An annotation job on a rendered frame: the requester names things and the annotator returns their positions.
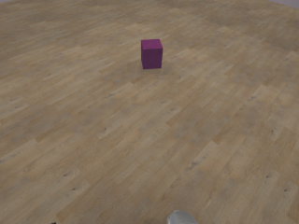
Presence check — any robot right thigh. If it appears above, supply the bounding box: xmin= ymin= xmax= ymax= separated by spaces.
xmin=166 ymin=211 xmax=198 ymax=224

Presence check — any carton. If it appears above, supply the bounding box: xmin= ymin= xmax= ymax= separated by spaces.
xmin=141 ymin=39 xmax=164 ymax=70

